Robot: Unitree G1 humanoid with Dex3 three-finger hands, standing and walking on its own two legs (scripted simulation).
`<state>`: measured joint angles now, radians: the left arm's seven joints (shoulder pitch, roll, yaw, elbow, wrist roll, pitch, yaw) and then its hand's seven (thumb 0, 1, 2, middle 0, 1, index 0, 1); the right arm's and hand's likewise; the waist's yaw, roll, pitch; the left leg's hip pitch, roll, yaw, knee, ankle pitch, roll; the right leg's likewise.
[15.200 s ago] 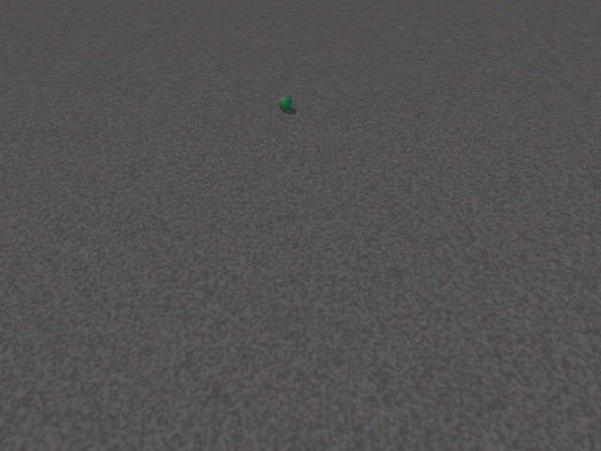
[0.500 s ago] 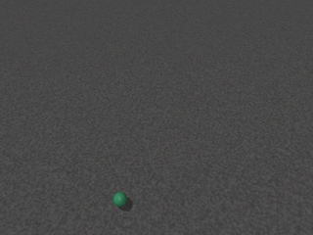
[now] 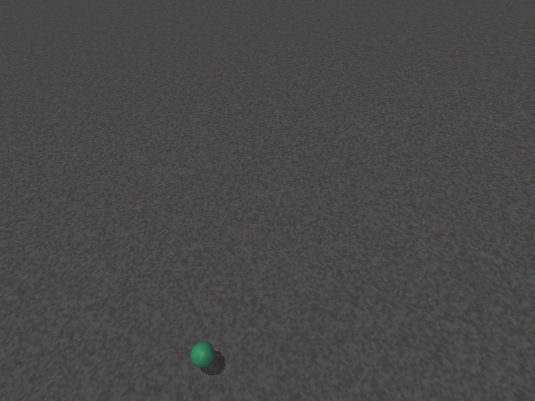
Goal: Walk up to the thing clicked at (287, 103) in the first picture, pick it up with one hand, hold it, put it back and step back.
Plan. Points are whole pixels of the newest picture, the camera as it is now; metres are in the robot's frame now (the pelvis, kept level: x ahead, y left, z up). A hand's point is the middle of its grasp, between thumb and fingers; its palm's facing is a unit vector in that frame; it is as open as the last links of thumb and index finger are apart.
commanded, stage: walk up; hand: left
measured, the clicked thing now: (202, 354) +0.44 +0.28 -0.73
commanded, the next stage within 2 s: stand in 1.42 s
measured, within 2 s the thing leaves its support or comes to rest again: neither
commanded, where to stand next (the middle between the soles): +0.07 +0.03 m, yaw +3 degrees
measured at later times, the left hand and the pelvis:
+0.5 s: hand out of the picture +0.11 +0.29 -0.16, palm faces +0.02 -0.91 -0.41, open 7.4 cm; pelvis +0.01 +0.02 -0.01, yaw +3 degrees
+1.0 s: hand out of the picture +0.05 +0.28 -0.16, palm faces +0.04 -0.94 -0.33, open 7.4 cm; pelvis -0.01 +0.02 +0.00, yaw +4 degrees
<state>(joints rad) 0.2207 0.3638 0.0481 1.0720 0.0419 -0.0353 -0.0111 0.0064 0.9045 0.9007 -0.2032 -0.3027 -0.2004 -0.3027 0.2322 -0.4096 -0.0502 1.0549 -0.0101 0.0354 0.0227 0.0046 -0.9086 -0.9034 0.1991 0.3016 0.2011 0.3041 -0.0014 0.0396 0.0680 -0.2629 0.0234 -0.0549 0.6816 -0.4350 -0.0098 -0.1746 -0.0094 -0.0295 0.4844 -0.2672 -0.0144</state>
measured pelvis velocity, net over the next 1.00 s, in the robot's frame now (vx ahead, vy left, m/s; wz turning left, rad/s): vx -0.01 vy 0.02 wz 0.07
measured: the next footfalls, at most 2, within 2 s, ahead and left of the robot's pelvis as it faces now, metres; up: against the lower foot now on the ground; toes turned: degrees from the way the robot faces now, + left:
left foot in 0.22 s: +0.03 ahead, +0.16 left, +0.00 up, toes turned +2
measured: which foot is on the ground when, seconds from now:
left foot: up 0.00-0.20, down 0.22-1.00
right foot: down 0.00-1.00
